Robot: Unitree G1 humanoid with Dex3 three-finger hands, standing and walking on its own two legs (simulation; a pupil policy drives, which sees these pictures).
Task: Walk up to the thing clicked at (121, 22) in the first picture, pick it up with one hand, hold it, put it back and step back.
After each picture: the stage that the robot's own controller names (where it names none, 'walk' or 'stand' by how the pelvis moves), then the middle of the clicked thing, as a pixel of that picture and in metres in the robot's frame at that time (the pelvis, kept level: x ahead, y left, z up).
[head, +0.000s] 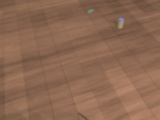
stand; (120, 23) +1.63 -0.48 -0.72
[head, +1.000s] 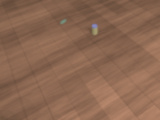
walk; (94, 29) +1.55 -0.04 -0.70
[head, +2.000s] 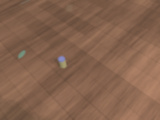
walk; (62, 62) +0.99 +0.27 -0.71
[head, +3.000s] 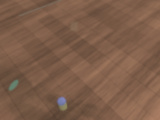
walk; (62, 103) +0.54 +0.21 -0.70
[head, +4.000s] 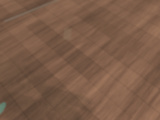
stand; out of the picture +0.30 +0.17 -0.70
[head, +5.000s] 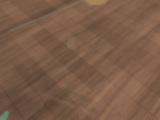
stand; out of the picture +0.27 +0.19 -0.71
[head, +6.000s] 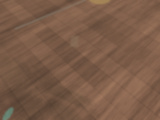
stand; out of the picture +0.29 +0.17 -0.72
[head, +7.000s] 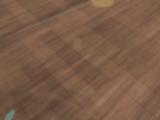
stand; out of the picture +0.28 +0.18 -0.73
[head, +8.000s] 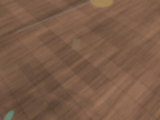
stand; out of the picture +0.27 +0.18 -0.73
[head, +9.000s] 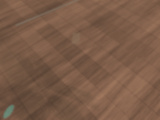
go down; out of the picture +0.28 +0.17 -0.72
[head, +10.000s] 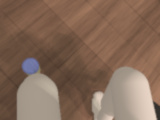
go down; (32, 68) +0.38 +0.18 -0.30
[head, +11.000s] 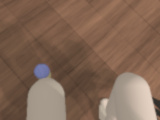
approach; (43, 73) +0.38 +0.17 -0.32
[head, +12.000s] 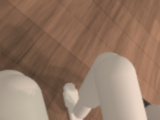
close in; out of the picture +0.38 +0.21 -0.23
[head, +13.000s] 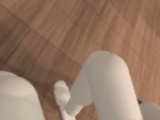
close; out of the picture +0.38 +0.22 -0.23
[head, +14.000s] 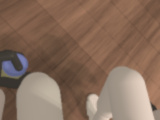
lift; (13, 70) +0.34 +0.22 -0.12
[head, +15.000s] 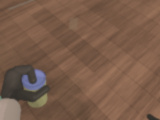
hold; (35, 89) +0.31 +0.17 +0.02
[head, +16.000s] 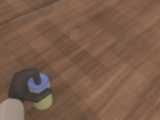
hold; (40, 92) +0.31 +0.17 -0.01
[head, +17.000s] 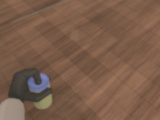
hold; (40, 91) +0.31 +0.17 -0.01
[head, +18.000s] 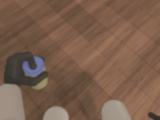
crouch; (36, 73) +0.37 +0.16 -0.06
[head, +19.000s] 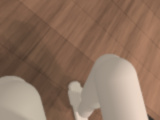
lower; out of the picture +0.42 +0.22 -0.21
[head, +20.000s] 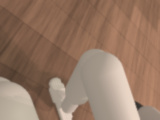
lower; out of the picture +0.43 +0.25 -0.23
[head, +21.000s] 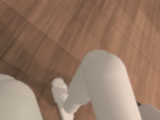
lower; out of the picture +0.42 +0.24 -0.24
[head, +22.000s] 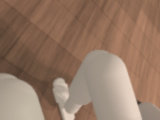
lower; out of the picture +0.42 +0.24 -0.23
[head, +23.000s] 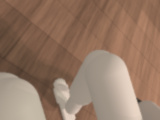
lower; out of the picture +0.41 +0.24 -0.23
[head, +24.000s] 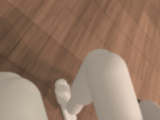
open; out of the picture +0.40 +0.21 -0.23
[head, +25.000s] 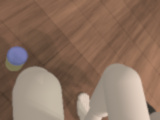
stand; (15, 59) +0.40 +0.19 -0.25
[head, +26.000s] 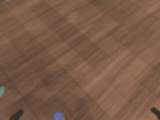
stand; (59, 118) +0.34 +0.16 -0.61
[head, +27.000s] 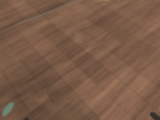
stand; out of the picture +0.33 +0.16 -0.67
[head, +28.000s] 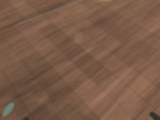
stand; out of the picture +0.32 +0.16 -0.67
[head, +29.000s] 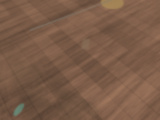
stand; out of the picture +0.35 +0.16 -0.72
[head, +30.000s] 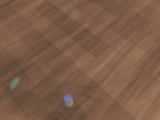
walk; (68, 100) +0.46 +0.14 -0.69
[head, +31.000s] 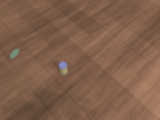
walk; (63, 68) +0.74 +0.15 -0.70
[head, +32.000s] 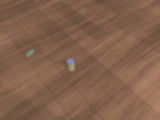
stand; (70, 64) +0.96 +0.16 -0.70
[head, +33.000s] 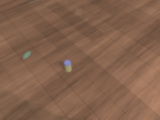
stand; (67, 66) +0.96 +0.17 -0.72
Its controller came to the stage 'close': yes
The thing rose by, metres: 0.71
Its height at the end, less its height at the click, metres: +0.00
